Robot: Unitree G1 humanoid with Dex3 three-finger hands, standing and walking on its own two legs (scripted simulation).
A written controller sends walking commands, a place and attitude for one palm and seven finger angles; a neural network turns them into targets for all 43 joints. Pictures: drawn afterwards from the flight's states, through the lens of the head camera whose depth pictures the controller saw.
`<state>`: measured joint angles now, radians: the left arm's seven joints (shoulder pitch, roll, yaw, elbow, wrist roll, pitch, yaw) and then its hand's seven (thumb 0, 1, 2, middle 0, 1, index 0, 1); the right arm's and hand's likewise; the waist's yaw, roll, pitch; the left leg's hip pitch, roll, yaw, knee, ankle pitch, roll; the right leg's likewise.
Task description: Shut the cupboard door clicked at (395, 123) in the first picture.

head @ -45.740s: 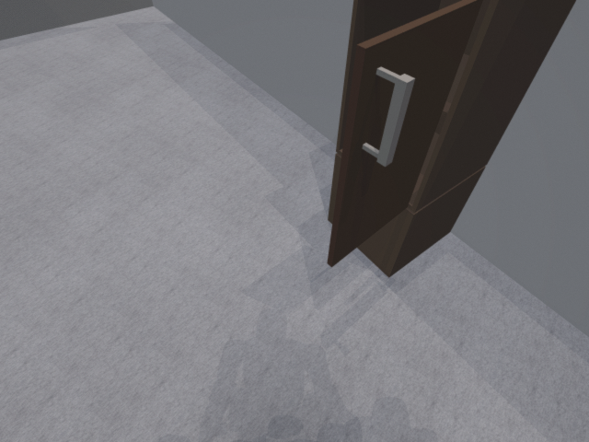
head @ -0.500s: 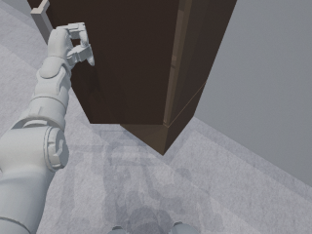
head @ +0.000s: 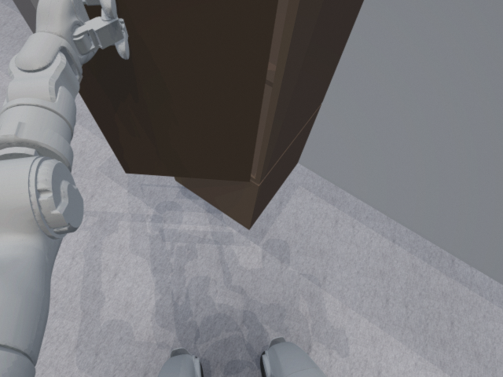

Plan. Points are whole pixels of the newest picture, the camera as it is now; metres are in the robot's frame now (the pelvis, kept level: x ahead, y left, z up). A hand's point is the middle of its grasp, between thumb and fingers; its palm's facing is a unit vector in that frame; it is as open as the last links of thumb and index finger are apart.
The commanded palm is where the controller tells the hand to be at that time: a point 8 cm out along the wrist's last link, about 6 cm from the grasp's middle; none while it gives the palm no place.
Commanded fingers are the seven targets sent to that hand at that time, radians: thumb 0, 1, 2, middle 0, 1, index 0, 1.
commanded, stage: push the door shut along its arc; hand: left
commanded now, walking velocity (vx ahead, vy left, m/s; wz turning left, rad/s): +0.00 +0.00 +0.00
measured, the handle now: (51, 20) +0.61 +0.18 +0.17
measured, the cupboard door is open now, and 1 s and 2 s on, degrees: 32 14 14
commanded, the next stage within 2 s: pull the fist back off the door in 0.34 s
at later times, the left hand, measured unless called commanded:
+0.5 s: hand (145, 2) +0.62 +0.05 +0.18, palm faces -0.23 -0.97 +0.08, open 3.3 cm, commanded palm +0.63 +0.07 +0.16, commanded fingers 0.00 0.90 0.90 -1.30 -1.50 -1.30 -1.50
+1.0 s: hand (145, 11) +0.60 +0.05 +0.18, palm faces +0.15 -0.99 +0.01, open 3.1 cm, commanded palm +0.55 +0.08 +0.16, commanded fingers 0.00 0.90 0.90 -1.30 -1.50 -1.30 -1.50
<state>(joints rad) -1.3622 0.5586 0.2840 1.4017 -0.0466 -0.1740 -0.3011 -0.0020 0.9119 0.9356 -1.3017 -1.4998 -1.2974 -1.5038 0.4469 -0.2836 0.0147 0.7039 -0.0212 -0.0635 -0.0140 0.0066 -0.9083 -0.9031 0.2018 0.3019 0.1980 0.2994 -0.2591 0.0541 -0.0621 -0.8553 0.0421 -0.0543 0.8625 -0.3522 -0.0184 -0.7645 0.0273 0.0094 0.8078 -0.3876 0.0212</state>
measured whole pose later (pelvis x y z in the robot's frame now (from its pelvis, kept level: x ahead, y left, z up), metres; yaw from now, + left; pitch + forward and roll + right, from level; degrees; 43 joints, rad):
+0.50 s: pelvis +0.00 +0.01 -0.02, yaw -1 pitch +26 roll -4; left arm -1.59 0.59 0.31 1.48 0.00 -0.11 -0.19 0.01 0.99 0.98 -1.30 -1.50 -1.30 -1.50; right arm 0.50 -0.26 0.03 0.72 -0.07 -0.08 0.00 0.00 -0.91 -0.90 0.20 0.30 0.20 0.30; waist -0.33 0.08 -0.06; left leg -1.02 0.04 -0.07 0.95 -0.38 -0.01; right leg -0.91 0.03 0.00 0.87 -0.41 0.03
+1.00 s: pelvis +0.03 -0.01 +0.01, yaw -1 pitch +21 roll -2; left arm -1.22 0.30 0.37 1.23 0.06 -0.21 0.25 0.01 0.90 0.90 -1.30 -1.50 -1.30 -1.50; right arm 0.54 -0.25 -0.03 0.67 -0.10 -0.01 0.11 0.01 -0.91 -0.90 0.20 0.30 0.20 0.30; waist -0.22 0.08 -0.14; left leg -0.79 0.06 -0.04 0.80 -0.38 -0.03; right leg -0.70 0.04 0.03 0.75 -0.40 0.01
